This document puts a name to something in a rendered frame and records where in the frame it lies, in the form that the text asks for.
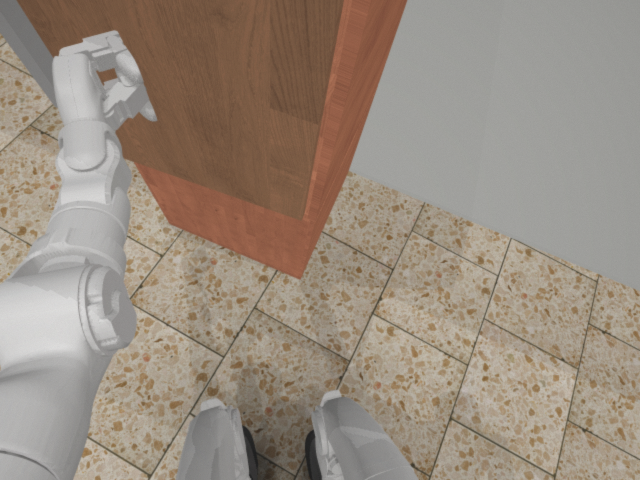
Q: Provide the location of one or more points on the handle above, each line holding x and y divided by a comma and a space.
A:
22, 37

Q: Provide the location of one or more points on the left robot hand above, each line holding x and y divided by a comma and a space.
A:
79, 92

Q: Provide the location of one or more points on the cupboard door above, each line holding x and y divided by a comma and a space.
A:
238, 86

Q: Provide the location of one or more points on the right robot shin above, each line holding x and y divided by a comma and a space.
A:
330, 468

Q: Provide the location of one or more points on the robot left thigh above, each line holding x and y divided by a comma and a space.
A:
214, 439

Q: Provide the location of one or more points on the robot left upper arm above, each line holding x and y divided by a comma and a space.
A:
58, 333

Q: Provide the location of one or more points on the left robot forearm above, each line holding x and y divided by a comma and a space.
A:
90, 220

